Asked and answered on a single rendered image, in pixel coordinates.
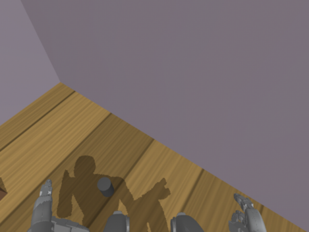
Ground left robot arm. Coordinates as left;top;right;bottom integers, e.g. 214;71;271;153
27;221;54;232

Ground right robot hand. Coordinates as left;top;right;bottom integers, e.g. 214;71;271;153
228;193;267;232

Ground left robot hand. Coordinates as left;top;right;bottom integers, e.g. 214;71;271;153
31;179;90;232

